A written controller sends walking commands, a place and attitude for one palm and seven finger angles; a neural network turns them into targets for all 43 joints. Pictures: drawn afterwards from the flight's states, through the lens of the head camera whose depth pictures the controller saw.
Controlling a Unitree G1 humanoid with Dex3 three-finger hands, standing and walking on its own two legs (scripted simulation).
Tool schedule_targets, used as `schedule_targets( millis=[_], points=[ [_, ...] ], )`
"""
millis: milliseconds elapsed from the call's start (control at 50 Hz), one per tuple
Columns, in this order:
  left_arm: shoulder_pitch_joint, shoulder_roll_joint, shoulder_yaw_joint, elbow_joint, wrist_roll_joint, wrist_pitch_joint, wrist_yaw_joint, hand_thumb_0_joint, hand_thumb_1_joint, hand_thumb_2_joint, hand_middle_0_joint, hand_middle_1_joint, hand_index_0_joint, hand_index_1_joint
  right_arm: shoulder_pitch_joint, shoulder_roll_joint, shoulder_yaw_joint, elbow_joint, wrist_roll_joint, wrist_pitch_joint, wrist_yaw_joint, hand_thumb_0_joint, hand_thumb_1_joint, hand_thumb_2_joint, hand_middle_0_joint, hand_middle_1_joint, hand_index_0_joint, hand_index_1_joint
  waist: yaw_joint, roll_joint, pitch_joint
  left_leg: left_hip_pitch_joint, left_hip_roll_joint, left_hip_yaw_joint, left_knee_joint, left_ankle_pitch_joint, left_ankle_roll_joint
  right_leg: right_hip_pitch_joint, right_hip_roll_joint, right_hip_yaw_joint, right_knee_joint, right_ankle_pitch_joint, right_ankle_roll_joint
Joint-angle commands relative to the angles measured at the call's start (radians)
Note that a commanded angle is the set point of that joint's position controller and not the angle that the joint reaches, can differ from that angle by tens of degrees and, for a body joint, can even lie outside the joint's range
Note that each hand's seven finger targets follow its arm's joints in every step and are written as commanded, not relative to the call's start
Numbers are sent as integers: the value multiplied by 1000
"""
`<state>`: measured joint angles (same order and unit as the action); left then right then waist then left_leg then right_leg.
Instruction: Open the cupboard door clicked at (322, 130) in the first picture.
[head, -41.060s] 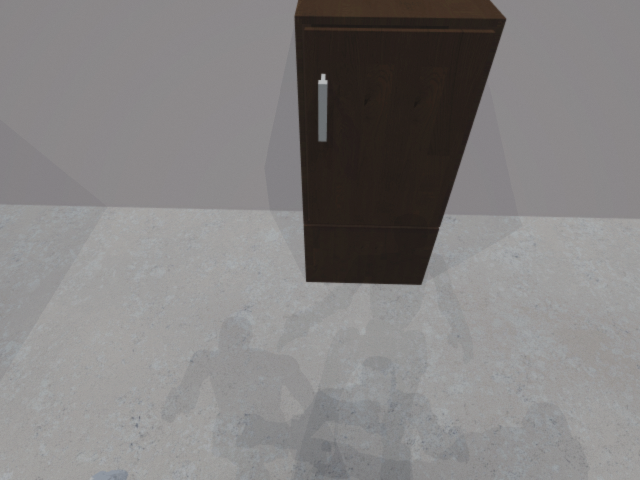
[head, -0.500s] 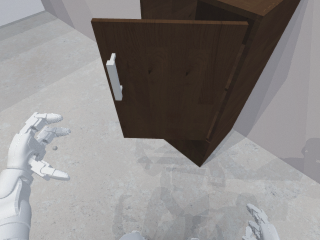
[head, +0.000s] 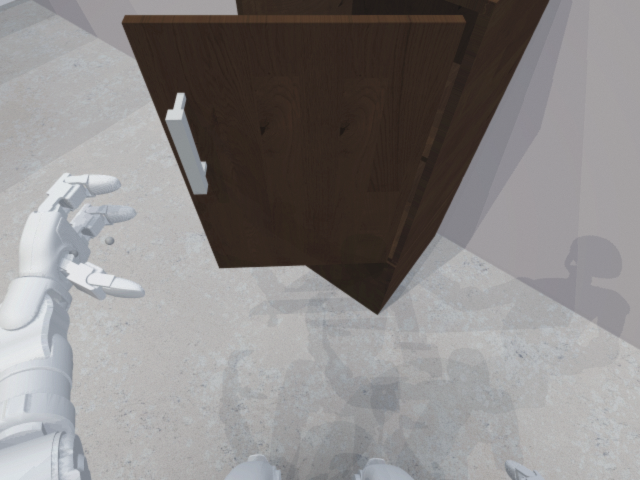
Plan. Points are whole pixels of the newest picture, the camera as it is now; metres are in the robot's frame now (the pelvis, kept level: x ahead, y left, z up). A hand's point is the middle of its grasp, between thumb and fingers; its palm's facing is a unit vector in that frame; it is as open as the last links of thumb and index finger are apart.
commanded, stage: move the hooked fingers beside the handle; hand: left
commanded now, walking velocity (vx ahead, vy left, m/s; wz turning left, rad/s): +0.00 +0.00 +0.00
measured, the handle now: (191, 146) +0.57 +0.20 +0.05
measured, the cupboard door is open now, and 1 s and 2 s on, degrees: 40 40 40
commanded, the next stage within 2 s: slide the fingers in behind the handle in 1.78 s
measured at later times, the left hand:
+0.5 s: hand (122, 196) +0.46 +0.26 +0.06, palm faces +0.05 -1.00 +0.00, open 14.0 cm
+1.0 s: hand (142, 155) +0.54 +0.26 +0.06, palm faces +0.05 -1.00 -0.01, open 14.0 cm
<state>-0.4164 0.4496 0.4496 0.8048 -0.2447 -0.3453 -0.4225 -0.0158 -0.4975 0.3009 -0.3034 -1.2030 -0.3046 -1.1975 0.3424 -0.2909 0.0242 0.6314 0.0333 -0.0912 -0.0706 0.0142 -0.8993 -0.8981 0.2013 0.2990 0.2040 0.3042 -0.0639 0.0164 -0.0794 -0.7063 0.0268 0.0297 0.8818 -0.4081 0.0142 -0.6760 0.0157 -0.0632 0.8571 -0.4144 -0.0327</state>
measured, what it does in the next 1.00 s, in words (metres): stands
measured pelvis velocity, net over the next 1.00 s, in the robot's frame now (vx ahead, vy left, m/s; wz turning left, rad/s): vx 0.00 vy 0.02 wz -0.04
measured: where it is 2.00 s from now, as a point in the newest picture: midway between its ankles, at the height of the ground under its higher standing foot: outside the picture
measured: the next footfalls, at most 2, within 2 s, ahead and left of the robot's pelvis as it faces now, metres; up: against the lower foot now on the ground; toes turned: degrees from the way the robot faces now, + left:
none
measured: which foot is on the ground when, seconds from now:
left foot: down 0.00-1.00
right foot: down 0.00-1.00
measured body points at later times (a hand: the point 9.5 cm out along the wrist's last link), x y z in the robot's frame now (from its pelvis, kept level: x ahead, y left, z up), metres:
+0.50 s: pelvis +0.00 +0.01 -0.01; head +0.11 +0.03 +0.42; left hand +0.45 +0.32 +0.07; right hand +0.03 -0.27 -0.12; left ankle +0.01 +0.11 -0.69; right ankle +0.00 -0.10 -0.69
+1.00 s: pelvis +0.00 +0.02 -0.02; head +0.16 +0.05 +0.40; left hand +0.53 +0.31 +0.06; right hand -0.04 -0.25 -0.12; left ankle +0.01 +0.11 -0.69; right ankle +0.00 -0.10 -0.69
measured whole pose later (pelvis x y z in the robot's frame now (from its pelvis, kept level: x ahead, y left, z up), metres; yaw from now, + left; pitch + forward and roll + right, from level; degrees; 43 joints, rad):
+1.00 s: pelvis +0.00 +0.02 -0.02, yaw -2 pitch +24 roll -4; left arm -0.98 0.72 0.52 1.27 -0.06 -0.34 -0.35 -0.02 -0.50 0.30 -0.30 -1.20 -0.30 -1.20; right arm 0.43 -0.29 0.06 0.62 -0.02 0.08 -0.03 0.01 -0.90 -0.90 0.20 0.30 0.21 0.30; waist -0.21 0.02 -0.08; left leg -0.98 0.05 0.02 1.02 -0.46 0.04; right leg -0.92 0.04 -0.07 0.93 -0.43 -0.01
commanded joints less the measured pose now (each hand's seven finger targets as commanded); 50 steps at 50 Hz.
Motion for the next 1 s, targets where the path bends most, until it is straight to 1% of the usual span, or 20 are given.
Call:
schedule_targets(
  millis=[0, 40, 60, 120, 160, 260, 320, 380, 460, 500, 600, 640, 720, 760, 780, 820, 880, 920, 940, 980],
  points=[
    [-373, 322, 68, -153, -5, -73, 16, 0, -500, 300, -300, -1200, -300, -1200, 54, -149, -57, -105, -4, -23, -6, 0, -900, -900, 200, 300, 200, 300, 3, 64, -339, 160, -20, -35, -91, 278, 20, 167, 5, 59, -97, 319, 18],
    [-393, 353, 93, -140, 0, -87, 18, 0, -500, 300, -300, -1200, -300, -1200, 70, -153, -62, -99, -6, -13, -5, 0, -900, -900, 200, 300, 200, 300, 2, 48, -369, 170, -16, -37, -80, 306, 22, 174, 11, 62, -90, 345, 19],
    [-408, 348, 83, -143, 3, -94, 15, 0, -500, 300, -300, -1200, -300, -1200, 72, -151, -61, -98, -8, -11, -4, 0, -900, -900, 200, 300, 200, 300, 2, 93, -387, 184, -17, -35, -78, 320, 20, 172, 9, 62, -84, 356, 17],
    [-424, 373, 103, -70, 3, -98, 7, 0, -500, 300, -300, -1200, -300, -1200, 85, -155, -60, -89, -9, 5, -2, 0, -900, -900, 200, 300, 200, 300, -5, 50, -363, 156, -13, -38, -65, 324, 23, 165, 15, 61, -80, 366, 15],
    [-472, 341, 61, -15, 12, -90, -4, 0, -500, 300, -300, -1200, -300, -1200, 89, -154, -56, -86, -7, 15, 1, 0, -900, -900, 200, 300, 200, 300, -22, 72, -337, 152, -11, -36, -65, 297, 22, 118, 14, 56, -80, 336, 17],
    [-576, 424, 98, 56, 31, -99, -11, 0, -500, 300, -300, -1200, -300, -1200, 115, -167, -56, -82, -12, 40, 0, 0, -900, -900, 200, 300, 200, 300, -30, 54, -386, 119, -11, -41, -41, 287, 25, 119, 16, 64, -64, 326, 18],
    [-640, 398, 62, 55, 41, -114, -10, 0, -500, 300, -300, -1200, -300, -1200, 127, -163, -57, -76, -15, 51, 4, 0, -900, -900, 200, 300, 200, 300, -44, 114, -408, 162, -8, -49, -22, 335, 24, 71, 22, 57, -46, 337, 12],
    [-683, 417, 64, 137, 48, -97, -2, 0, -500, 300, -300, -1200, -300, -1200, 138, -176, -53, -65, -15, 65, 5, 0, -900, -900, 200, 300, 200, 300, -64, 53, -374, 112, -4, -56, -18, 264, 25, 31, 23, 54, -54, 270, 20],
    [-751, 485, 86, 150, 78, -91, 10, 0, -500, 300, -300, -1200, -300, -1200, 161, -181, -49, -68, -20, 80, 6, 0, -900, -900, 200, 300, 200, 300, -65, 102, -426, 117, -5, -61, -1, 299, 25, 30, 25, 55, -35, 290, 16],
    [-786, 476, 70, 142, 87, -95, 16, 0, -500, 300, -300, -1200, -300, -1200, 167, -179, -47, -66, -24, 86, 10, 0, -900, -900, 200, 300, 200, 300, -71, 148, -442, 140, -1, -65, 7, 314, 20, -5, 26, 51, -26, 283, 16],
    [-843, 520, 83, 208, 102, -82, 26, 0, -500, 300, -300, -1200, -300, -1200, 196, -192, -43, -57, -29, 105, 12, 0, -900, -900, 200, 300, 200, 300, -94, 130, -430, 115, 5, -78, 21, 318, 20, -39, 31, 43, -18, 272, 17],
    [-871, 532, 85, 184, 111, -84, 29, 0, -500, 300, -300, -1200, -300, -1200, 213, -195, -44, -55, -35, 113, 14, 0, -900, -900, 200, 300, 200, 300, -95, 164, -484, 174, 10, -84, 27, 373, 16, -56, 34, 37, -11, 292, 15],
    [-897, 507, 71, 210, 112, -78, 40, 0, -500, 300, -300, -1200, -300, -1200, 236, -194, -42, -51, -41, 128, 20, 0, -900, -900, 200, 300, 200, 300, -111, 157, -479, 184, 14, -94, 36, 402, 16, -86, 41, 27, -7, 295, 14],
    [-893, 523, 82, 208, 123, -74, 47, 0, -500, 300, -300, -1200, -300, -1200, 246, -196, -45, -50, -44, 138, 23, 0, -900, -900, 200, 300, 200, 300, -103, 193, -508, 210, 17, -95, 36, 432, 9, -92, 40, 25, -7, 302, 14],
    [-902, 522, 80, 223, 126, -68, 53, 0, -500, 300, -300, -1200, -300, -1200, 251, -196, -44, -46, -45, 142, 25, 0, -900, -900, 200, 300, 200, 300, -115, 169, -494, 202, 19, -95, 40, 429, 12, -99, 41, 24, -11, 303, 17],
    [-909, 550, 95, 243, 134, -64, 61, 0, -500, 300, -300, -1200, -300, -1200, 264, -200, -43, -46, -48, 150, 25, 0, -900, -900, 200, 300, 200, 300, -119, 147, -471, 182, 20, -100, 42, 439, 14, -98, 45, 20, -7, 312, 14],
    [-957, 583, 98, 254, 153, -59, 69, 0, -500, 300, -300, -1200, -300, -1200, 271, -202, -37, -47, -50, 159, 27, 0, -900, -900, 200, 300, 200, 300, -130, 187, -466, 163, 20, -96, 46, 410, 14, -111, 44, 25, -9, 296, 17],
    [-999, 611, 111, 224, 160, -73, 75, 0, -500, 300, -300, -1200, -300, -1200, 284, -204, -38, -48, -56, 164, 27, 0, -900, -900, 200, 300, 200, 300, -133, 199, -507, 191, 22, -106, 55, 454, 11, -109, 46, 22, 4, 315, 12],
    [-1006, 601, 99, 217, 165, -76, 76, 0, -500, 300, -300, -1200, -300, -1200, 286, -201, -37, -47, -56, 167, 29, 0, -900, -900, 200, 300, 200, 300, -135, 236, -535, 223, 24, -104, 59, 485, 7, -120, 47, 24, 2, 327, 14],
    [-969, 570, 91, 250, 163, -71, 76, 0, -500, 300, -300, -1200, -300, -1200, 295, -200, -40, -43, -60, 171, 34, 0, -900, -900, 200, 300, 200, 300, -136, 216, -520, 234, 28, -111, 59, 505, 3, -133, 49, 15, -1, 324, 15]
  ],
)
